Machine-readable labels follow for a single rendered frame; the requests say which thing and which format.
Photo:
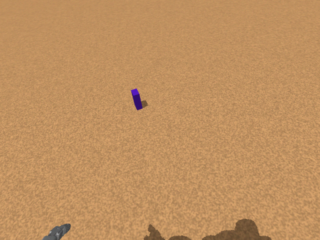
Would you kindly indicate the left robot hand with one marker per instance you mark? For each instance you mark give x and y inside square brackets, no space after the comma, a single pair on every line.
[58,232]

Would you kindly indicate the carton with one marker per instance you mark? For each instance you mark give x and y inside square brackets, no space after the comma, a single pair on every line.
[136,99]

